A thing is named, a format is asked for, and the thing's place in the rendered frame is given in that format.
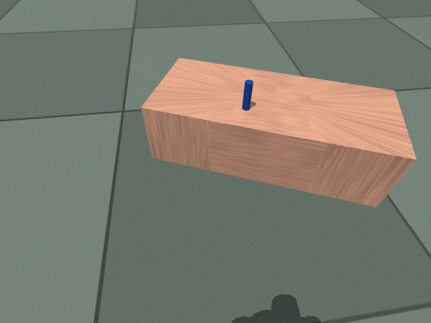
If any can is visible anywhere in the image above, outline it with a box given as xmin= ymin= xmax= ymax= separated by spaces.
xmin=242 ymin=80 xmax=253 ymax=110

